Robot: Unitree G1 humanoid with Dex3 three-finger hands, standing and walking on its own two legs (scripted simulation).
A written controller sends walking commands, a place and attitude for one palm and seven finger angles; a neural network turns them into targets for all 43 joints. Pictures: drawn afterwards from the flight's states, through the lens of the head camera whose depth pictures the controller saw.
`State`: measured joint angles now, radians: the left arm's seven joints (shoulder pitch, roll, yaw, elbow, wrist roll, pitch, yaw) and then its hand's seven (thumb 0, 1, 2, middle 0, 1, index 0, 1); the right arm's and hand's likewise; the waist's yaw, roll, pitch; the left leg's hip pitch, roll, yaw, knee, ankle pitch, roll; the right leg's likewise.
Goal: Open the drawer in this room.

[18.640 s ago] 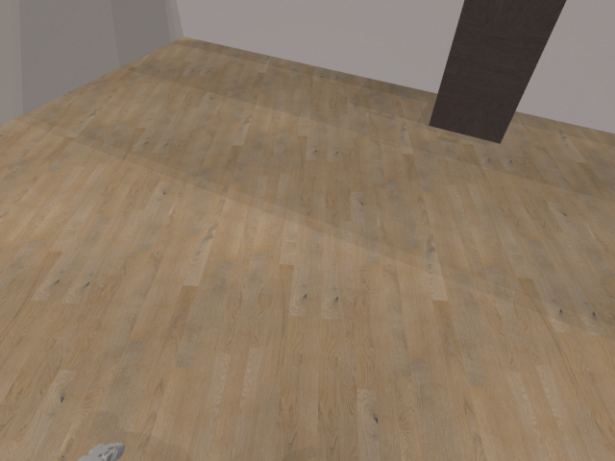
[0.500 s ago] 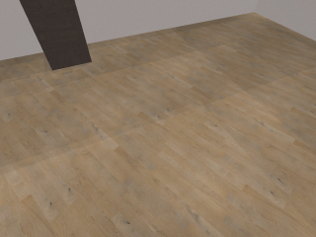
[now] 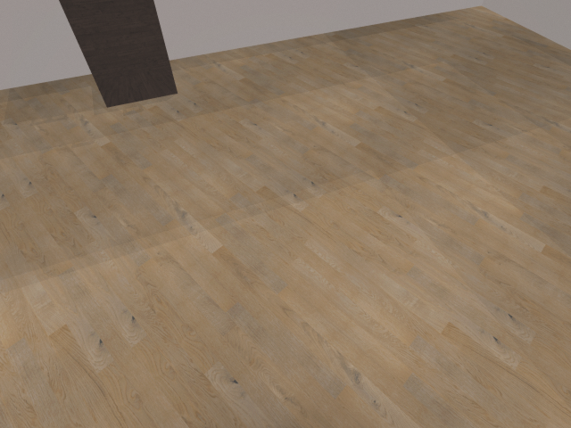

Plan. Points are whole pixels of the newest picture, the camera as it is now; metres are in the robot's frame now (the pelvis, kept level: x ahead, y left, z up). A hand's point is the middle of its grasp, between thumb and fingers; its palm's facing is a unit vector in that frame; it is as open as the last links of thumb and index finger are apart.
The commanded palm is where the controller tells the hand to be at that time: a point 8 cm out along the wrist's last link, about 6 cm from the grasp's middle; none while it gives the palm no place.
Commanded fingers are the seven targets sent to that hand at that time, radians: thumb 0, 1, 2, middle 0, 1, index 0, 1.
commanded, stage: stand and wait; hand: left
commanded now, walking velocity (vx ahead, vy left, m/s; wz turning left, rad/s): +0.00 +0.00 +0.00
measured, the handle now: out of the picture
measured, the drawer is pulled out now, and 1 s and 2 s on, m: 0.00 0.00 0.00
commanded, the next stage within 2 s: turn or walk to find it in 0.18 s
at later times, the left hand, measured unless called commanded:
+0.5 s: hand out of the picture +0.04 +0.19 -0.16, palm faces +0.16 -0.95 -0.26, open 7.4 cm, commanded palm none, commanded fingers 0.00 0.90 0.90 -0.20 -0.30 -0.20 -0.30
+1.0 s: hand out of the picture -0.10 +0.14 -0.18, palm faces +0.30 -0.94 -0.17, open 7.4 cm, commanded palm none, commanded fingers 0.00 0.90 0.90 -0.20 -0.30 -0.20 -0.30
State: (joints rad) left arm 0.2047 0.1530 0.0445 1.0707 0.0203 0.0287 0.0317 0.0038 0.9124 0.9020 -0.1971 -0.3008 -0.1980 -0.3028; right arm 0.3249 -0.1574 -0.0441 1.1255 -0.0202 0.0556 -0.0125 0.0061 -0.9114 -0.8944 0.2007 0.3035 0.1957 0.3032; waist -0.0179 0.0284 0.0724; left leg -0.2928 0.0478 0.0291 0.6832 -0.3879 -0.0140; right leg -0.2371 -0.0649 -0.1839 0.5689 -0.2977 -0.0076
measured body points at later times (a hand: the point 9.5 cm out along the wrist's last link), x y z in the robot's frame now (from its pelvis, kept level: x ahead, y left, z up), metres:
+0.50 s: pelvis -0.01 -0.01 +0.01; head +0.02 -0.02 +0.45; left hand +0.04 +0.24 -0.14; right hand +0.05 -0.24 -0.16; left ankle +0.00 +0.12 -0.73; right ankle -0.01 -0.12 -0.73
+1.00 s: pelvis -0.03 -0.01 +0.01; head -0.02 +0.00 +0.46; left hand -0.12 +0.19 -0.16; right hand +0.09 -0.22 -0.14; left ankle -0.08 +0.10 -0.73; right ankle -0.01 -0.12 -0.73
